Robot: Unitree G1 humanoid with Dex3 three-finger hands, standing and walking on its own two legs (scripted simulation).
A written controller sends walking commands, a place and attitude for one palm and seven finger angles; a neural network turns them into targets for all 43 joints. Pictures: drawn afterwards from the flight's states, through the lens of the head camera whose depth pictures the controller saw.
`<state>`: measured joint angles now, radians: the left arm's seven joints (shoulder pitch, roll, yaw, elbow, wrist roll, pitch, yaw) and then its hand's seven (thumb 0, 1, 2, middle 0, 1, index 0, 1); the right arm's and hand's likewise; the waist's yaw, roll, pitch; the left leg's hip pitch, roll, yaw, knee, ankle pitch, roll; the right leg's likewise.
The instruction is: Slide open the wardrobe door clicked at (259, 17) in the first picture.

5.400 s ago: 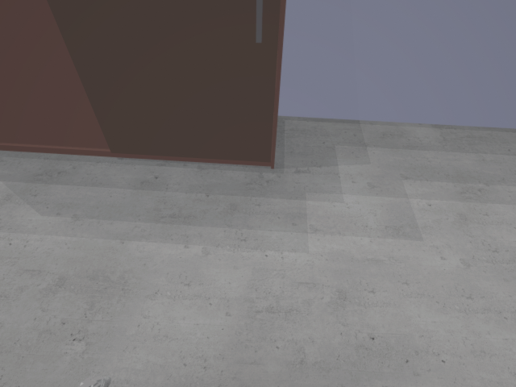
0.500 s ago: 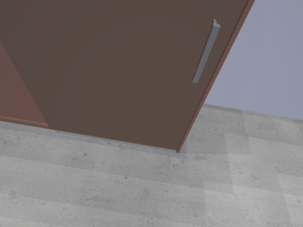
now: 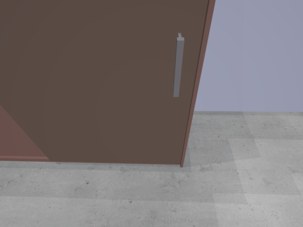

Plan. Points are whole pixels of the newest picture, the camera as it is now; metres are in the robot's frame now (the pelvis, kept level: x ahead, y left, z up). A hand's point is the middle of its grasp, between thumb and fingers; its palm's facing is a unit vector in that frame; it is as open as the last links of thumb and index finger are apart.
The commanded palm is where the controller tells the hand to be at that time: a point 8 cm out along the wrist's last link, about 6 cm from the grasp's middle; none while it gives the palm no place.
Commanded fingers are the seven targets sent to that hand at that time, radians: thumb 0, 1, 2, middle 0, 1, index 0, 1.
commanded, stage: take the last steps up to it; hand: right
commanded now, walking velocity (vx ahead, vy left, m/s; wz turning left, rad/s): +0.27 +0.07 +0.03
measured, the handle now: (177, 67) +0.64 -0.08 +0.09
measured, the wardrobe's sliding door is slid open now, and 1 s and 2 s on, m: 0.00 0.00 0.00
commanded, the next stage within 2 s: come to a stop and stand still in 0.32 s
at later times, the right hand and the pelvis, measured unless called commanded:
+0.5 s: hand (191, 202) +0.24 -0.11 -0.16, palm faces +0.01 +0.98 -0.22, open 7.3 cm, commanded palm none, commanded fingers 0.00 -0.90 -0.90 0.20 0.30 0.20 0.30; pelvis +0.15 +0.06 -0.01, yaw +0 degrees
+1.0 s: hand out of the picture +0.17 -0.17 -0.18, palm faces +0.05 +0.98 -0.20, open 7.3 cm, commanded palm none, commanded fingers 0.00 -0.90 -0.90 0.20 0.30 0.20 0.30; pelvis +0.15 +0.02 +0.00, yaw +1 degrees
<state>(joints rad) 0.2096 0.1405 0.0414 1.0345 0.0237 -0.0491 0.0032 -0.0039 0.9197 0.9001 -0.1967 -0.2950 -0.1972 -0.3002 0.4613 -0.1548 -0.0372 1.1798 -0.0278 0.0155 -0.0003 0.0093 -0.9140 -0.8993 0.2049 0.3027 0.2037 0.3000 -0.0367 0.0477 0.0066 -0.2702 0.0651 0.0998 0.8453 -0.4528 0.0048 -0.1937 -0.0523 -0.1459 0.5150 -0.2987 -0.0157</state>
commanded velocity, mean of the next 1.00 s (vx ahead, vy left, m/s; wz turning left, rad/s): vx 0.00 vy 0.02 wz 0.01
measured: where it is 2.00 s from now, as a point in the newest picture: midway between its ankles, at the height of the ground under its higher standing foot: outside the picture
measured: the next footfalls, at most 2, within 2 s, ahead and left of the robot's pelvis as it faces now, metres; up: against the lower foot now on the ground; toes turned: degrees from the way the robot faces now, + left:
left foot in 0.36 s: +0.25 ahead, +0.16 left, +0.00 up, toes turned +9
right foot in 0.78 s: +0.24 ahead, -0.06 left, +0.00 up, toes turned -5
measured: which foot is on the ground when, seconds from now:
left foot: up 0.00-0.34, down 0.36-0.80, up 0.82-1.00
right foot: down 0.00-0.36, up 0.38-0.76, down 0.78-1.00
